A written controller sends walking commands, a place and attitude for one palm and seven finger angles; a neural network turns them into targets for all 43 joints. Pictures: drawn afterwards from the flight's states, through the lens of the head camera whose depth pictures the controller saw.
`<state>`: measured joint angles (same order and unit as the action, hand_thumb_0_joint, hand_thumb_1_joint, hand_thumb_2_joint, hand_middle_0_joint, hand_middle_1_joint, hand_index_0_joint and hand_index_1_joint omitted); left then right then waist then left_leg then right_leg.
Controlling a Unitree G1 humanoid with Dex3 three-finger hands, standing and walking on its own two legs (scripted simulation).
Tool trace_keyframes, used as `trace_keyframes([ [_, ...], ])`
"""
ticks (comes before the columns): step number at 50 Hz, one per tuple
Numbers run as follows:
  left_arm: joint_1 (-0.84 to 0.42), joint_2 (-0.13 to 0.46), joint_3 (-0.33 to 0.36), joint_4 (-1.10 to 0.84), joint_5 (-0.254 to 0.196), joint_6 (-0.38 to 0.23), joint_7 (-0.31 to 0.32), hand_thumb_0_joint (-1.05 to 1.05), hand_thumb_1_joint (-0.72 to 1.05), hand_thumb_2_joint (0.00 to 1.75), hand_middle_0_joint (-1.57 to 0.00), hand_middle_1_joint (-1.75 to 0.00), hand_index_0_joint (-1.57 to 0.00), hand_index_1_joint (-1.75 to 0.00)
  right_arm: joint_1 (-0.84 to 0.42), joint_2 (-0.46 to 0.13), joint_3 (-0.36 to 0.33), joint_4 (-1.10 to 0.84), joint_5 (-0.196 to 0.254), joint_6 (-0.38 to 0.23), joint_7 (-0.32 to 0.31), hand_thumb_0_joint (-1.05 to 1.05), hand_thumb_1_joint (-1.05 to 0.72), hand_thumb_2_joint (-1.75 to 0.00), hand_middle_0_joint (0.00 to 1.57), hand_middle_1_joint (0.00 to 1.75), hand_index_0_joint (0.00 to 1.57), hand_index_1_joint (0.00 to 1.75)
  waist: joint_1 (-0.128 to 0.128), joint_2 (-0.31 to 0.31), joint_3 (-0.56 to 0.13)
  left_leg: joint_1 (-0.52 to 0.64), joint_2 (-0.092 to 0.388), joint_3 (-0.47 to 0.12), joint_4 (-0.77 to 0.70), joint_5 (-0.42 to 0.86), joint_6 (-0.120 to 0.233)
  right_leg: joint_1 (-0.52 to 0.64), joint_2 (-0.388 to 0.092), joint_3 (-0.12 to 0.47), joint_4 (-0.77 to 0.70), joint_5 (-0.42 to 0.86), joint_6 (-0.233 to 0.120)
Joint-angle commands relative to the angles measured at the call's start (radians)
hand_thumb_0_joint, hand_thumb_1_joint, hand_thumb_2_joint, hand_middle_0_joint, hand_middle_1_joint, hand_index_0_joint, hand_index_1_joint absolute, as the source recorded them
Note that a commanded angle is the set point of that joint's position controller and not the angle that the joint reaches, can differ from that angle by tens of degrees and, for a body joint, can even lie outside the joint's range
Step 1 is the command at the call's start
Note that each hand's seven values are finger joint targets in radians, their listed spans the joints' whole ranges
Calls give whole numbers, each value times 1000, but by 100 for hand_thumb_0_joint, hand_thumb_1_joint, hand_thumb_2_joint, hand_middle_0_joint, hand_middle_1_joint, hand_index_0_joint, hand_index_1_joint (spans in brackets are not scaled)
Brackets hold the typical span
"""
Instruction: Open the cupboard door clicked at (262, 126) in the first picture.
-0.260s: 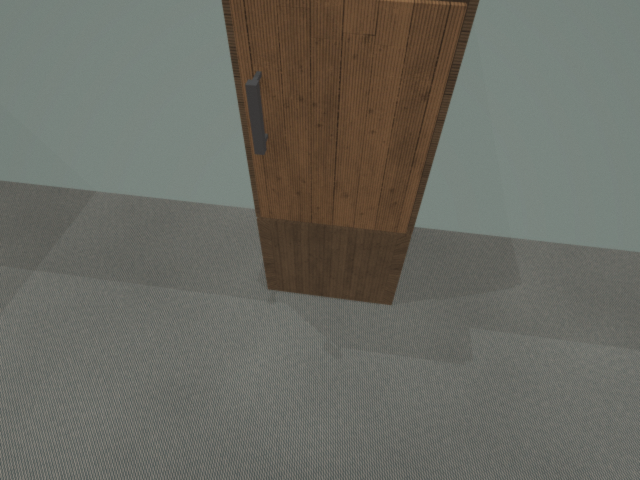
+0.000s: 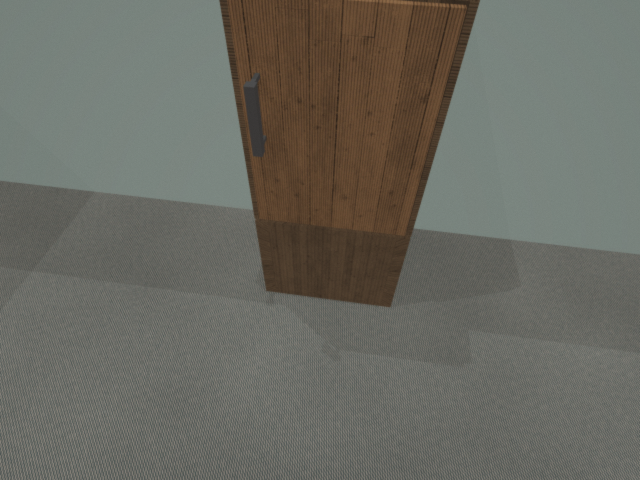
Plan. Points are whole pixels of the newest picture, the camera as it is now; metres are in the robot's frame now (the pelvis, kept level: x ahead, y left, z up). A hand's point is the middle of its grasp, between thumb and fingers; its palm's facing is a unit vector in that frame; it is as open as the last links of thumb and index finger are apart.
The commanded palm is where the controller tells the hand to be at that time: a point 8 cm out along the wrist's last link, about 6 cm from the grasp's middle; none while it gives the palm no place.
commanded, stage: stand and wait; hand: left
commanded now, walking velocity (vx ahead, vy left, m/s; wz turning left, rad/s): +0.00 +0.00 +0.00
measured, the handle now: (257, 116) +0.82 +0.18 +0.01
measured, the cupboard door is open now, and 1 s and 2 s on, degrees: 0 0 0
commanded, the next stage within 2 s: look at it before walking up in 0.02 s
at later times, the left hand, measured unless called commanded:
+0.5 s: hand out of the picture -0.01 +0.16 -0.18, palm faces +0.03 -0.98 -0.19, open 7.4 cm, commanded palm none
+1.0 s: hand out of the picture -0.01 +0.16 -0.19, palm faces +0.06 -0.99 -0.16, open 7.4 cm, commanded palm none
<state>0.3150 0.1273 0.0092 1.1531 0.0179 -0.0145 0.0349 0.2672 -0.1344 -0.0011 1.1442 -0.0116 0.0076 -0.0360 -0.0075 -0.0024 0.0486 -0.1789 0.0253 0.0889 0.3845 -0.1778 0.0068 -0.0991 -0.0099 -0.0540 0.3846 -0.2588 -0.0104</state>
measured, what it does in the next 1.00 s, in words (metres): stands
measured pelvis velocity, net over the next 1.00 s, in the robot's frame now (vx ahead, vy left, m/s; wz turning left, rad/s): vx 0.04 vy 0.00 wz -0.01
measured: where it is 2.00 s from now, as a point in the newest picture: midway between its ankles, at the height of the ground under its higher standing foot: outside the picture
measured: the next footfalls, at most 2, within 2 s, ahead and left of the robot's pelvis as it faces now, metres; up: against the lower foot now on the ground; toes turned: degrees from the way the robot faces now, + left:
right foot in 1.38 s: +0.25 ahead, -0.10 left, +0.00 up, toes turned -7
left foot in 1.68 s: +0.30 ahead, +0.12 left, +0.00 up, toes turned +0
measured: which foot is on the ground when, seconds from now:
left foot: down 0.00-1.00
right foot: down 0.00-1.00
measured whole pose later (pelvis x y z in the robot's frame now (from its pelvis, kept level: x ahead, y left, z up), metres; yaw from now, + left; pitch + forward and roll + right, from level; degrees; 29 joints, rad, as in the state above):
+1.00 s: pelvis +0.04 +0.00 -0.01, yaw -1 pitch -1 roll -1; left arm 0.39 0.12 0.04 1.14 0.03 -0.01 0.02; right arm 0.34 -0.14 -0.01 1.14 -0.02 0.02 -0.02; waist 0.00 0.01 0.02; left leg -0.21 0.06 0.09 0.57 -0.33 0.01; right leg -0.08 0.01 -0.05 0.46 -0.36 -0.02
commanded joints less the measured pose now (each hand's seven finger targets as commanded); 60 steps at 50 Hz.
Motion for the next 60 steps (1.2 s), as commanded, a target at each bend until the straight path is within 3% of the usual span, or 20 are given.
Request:
trace_keyframes([
  [1, 86, 100, 13, -15, -5, -7, 6, 0, 90, 90, -20, -30, -20, -30, 70, -92, -16, -18, -1, -14, -4, 0, -90, -90, 20, 30, 20, 30, 0, -6, 34, 47, 84, -96, -59, 97, 15, -88, -96, 94, -95, 131, -24],
  [37, 83, 113, 15, -20, -4, -7, 6, 0, 90, 90, -20, -30, -20, -30, 64, -108, -16, -19, 0, -14, -7, 0, -90, -90, 20, 30, 20, 30, 2, -7, 30, 78, 94, -83, -58, 132, 12, -69, -95, 101, -105, 198, -28],
  [39, 87, 95, 10, -8, -7, -6, 6, 0, 90, 90, -20, -30, -20, -30, 83, -89, -10, -5, -5, -12, -5, 0, -90, -90, 20, 30, 20, 30, -3, 2, 22, 75, 84, -70, -56, 44, 6, -60, -94, 107, -118, 104, -29],
  [42, 116, 114, 26, -8, 2, 2, -1, 0, 90, 90, -20, -30, -20, -30, 94, -95, -20, -12, -9, -3, 3, 0, -90, -90, 20, 30, 20, 30, 8, -38, 77, 9, 55, -38, -7, -159, 11, -102, -98, 135, -115, -160, -55],
  [44, 126, 123, 39, -14, 4, 8, -5, 0, 90, 90, -20, -30, -20, -30, 86, -82, -22, -26, -14, 0, 8, 0, -90, -90, 20, 30, 20, 30, 14, -85, 142, -79, 28, -8, 54, -211, 9, -122, -123, 191, -145, -292, -82],
  [46, 150, 134, 52, -17, 4, 8, -6, 0, 90, 90, -20, -30, -20, -30, 77, -69, -24, -42, -14, -4, 13, 0, -90, -90, 20, 30, 20, 30, 21, -138, 171, -151, 11, 25, 156, -209, 5, -114, -171, 260, -177, -360, -122],
  [48, 154, 139, 61, -29, 6, 3, -5, 0, 90, 90, -20, -30, -20, -30, 81, -65, -29, -57, -15, -11, 15, 0, -90, -90, 20, 30, 20, 30, 17, -144, 179, -195, 20, 33, 221, -208, 4, -95, -213, 297, -171, -321, -158],
  [50, 135, 129, 69, -43, 8, -2, -7, 0, 90, 90, -20, -30, -20, -30, 120, -58, -30, -52, -14, -25, 12, 0, -90, -90, 20, 30, 20, 30, -7, -88, 165, -119, 26, 36, 158, -171, 5, -118, -194, 249, -83, -153, -160],
  [51, 112, 120, 69, -51, 7, -1, -11, 0, 90, 90, -20, -30, -20, -30, 184, -64, -29, -34, -12, -34, 10, 0, -90, -90, 20, 30, 20, 30, -33, -21, 138, -7, 29, 21, 83, -99, 15, -163, -133, 165, 16, -68, -130],
  [52, 93, 90, 64, -65, 4, -3, -18, 0, 90, 90, -20, -30, -20, -30, 266, -100, -38, -1, -13, -45, 2, 0, -90, -90, 20, 30, 20, 30, -58, 143, 102, 151, 98, -89, 27, 43, 56, -266, -42, 62, 210, 34, -87],
  [53, 57, 65, 56, -90, 2, -6, -19, 0, 90, 90, -20, -30, -20, -30, 383, -153, -50, 38, -24, -50, -11, 0, -90, -90, 20, 30, 20, 30, -94, 325, 60, 300, 262, -318, -49, 218, 139, -432, 27, -56, 463, -83, -45],
  [54, -27, 65, 48, -125, 4, -11, -13, 0, 90, 90, -20, -30, -20, -30, 450, -140, -40, 57, -28, -47, -22, 0, -90, -90, 20, 30, 20, 30, -120, 276, 71, 343, 353, -410, -89, 410, 200, -555, 17, -6, 647, -283, -48],
  [55, -56, 66, 53, -133, 2, -12, -14, 0, 90, 90, -20, -30, -20, -30, 429, -119, -30, 51, -24, -47, -25, 0, -90, -90, 20, 30, 20, 30, -97, 151, 88, 286, 380, -371, -80, 453, 234, -562, -34, 39, 707, -267, -54],
  [57, -70, 42, 51, -145, 0, -11, -28, 0, 90, 90, -20, -30, -20, -30, 338, -117, -29, 22, -23, -58, -22, 0, -90, -90, 20, 30, 20, 30, -54, 51, 104, 219, 351, -295, -108, 404, 230, -539, -67, 42, 660, -221, -44],
  [60, -67, 19, 49, -155, 2, 1, -40, 0, 90, 90, -20, -30, -20, -30, 283, -108, -28, 16, -20, -61, -19, 0, -90, -90, 20, 30, 20, 30, -23, 145, 105, 123, 261, -148, -141, 310, 181, -427, -62, 0, 511, -105, -33],
])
